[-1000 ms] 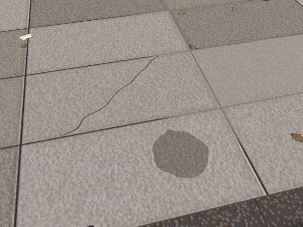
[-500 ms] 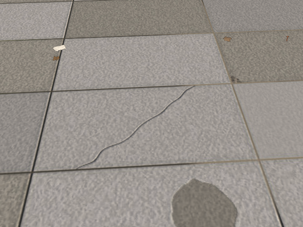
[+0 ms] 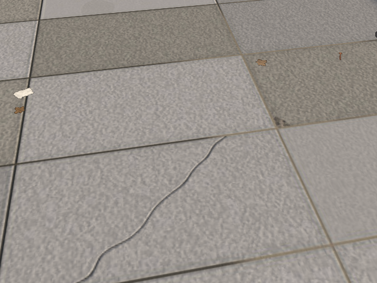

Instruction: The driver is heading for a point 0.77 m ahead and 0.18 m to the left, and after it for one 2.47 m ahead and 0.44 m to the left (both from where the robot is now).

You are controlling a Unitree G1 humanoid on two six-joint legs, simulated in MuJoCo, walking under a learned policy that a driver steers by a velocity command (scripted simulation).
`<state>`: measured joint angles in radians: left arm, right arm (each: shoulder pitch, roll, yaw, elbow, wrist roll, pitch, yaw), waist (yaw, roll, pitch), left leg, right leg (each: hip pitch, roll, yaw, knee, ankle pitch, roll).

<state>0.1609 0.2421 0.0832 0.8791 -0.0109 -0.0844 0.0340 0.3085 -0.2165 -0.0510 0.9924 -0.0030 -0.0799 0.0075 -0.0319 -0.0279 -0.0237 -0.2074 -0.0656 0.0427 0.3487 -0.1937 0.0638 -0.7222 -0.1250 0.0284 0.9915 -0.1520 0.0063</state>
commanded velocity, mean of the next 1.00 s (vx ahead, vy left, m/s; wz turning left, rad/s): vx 0.50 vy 0.00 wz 0.32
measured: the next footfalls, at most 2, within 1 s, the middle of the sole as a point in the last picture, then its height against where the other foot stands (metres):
right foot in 0.22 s outside the picture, level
left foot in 0.80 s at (159, 267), level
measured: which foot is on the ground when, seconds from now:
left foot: down 0.00-0.24, up 0.26-0.78, down 0.80-1.00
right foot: up 0.00-0.20, down 0.22-0.82, up 0.84-1.00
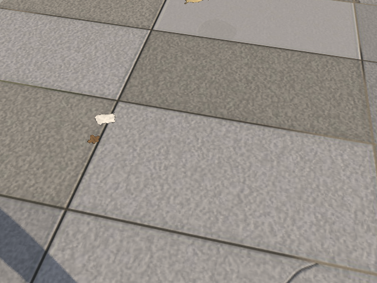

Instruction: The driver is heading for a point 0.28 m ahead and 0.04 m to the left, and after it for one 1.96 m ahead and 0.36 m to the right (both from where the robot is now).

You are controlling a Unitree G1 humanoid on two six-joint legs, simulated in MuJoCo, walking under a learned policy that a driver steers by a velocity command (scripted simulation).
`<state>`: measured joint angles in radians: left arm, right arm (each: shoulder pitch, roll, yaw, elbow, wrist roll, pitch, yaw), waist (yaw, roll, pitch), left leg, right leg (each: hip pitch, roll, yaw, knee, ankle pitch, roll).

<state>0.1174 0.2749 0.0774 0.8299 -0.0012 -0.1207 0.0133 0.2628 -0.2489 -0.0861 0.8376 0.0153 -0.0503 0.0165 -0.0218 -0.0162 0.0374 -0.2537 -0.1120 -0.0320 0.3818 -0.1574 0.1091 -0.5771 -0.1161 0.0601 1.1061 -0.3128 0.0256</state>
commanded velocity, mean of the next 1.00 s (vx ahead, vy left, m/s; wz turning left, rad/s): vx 0.50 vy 0.00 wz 0.00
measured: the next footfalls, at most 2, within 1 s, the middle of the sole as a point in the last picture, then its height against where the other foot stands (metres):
right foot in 0.28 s outside the picture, level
left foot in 0.72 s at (149, 267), level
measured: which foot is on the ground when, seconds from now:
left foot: down 0.00-0.30, up 0.32-0.70, down 0.72-1.00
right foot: up 0.00-0.26, down 0.28-0.72, up 0.74-1.00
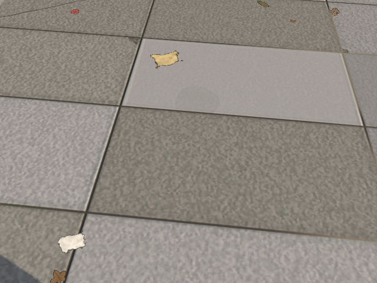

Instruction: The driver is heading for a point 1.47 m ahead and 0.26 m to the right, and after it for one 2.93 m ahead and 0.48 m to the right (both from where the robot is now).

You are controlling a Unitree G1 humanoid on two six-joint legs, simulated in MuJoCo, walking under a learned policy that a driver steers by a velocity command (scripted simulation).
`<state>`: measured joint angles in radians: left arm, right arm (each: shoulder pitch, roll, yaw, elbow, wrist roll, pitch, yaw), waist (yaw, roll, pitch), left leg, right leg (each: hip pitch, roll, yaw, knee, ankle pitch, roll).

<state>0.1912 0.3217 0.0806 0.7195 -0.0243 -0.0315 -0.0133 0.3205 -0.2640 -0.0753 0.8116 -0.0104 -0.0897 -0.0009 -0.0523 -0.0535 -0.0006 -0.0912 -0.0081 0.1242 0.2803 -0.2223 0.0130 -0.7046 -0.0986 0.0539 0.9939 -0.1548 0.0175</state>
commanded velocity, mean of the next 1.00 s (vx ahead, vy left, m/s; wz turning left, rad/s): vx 0.50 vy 0.00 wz -0.33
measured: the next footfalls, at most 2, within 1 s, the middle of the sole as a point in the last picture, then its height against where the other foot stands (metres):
right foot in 0.22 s outside the picture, level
left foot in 0.74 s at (194, 250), level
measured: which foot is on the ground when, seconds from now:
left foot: down 0.00-0.22, up 0.24-0.72, down 0.74-1.00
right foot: up 0.00-0.20, down 0.22-0.76, up 0.78-1.00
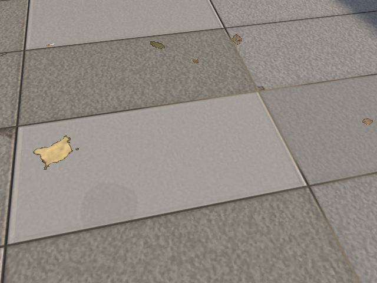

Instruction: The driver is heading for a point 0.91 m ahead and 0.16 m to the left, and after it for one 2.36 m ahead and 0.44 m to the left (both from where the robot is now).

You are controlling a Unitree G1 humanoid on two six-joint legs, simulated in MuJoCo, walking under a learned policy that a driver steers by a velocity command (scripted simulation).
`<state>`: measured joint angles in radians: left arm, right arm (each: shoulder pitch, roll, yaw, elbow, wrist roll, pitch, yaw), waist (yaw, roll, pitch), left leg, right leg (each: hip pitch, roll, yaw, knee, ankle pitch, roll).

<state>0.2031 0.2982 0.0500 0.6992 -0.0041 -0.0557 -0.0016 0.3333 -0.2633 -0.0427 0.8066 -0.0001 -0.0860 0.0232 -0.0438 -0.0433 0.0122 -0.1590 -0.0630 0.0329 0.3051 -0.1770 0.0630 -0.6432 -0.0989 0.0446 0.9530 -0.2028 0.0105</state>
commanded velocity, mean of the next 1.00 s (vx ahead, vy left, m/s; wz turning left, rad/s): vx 0.50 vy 0.00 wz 0.18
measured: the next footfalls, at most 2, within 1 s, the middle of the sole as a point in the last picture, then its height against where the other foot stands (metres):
right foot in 0.26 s outside the picture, level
left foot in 0.80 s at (156, 253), level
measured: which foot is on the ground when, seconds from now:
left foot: down 0.00-0.26, up 0.28-0.78, down 0.80-1.00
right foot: up 0.00-0.24, down 0.26-0.80, up 0.82-1.00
